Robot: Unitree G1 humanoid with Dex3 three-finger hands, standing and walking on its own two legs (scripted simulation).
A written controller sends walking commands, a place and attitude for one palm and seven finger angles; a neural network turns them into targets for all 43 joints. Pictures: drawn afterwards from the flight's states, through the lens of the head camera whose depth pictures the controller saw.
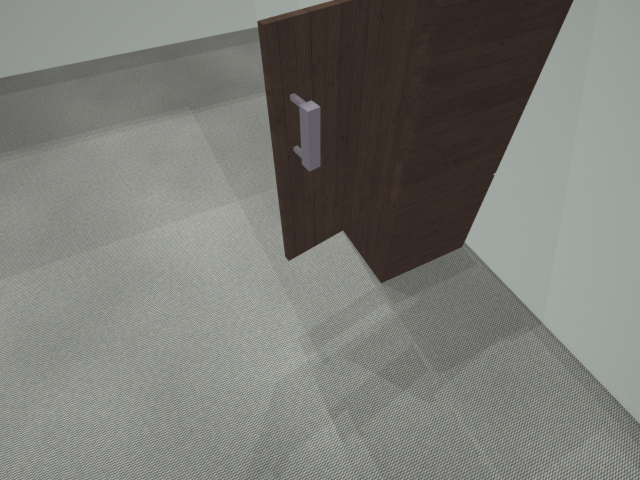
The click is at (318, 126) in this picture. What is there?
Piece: cupboard door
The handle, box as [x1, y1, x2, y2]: [290, 93, 320, 171]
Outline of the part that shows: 293,93 290,94 290,99 299,106 301,147 300,148 297,145 293,147 293,149 302,158 302,164 309,171 320,165 319,106 311,100 305,102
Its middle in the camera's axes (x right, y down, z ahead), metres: -0.03 -0.20 +0.72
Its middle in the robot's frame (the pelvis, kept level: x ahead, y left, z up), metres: +0.68 +0.07 +0.05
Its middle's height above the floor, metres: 0.83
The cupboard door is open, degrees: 99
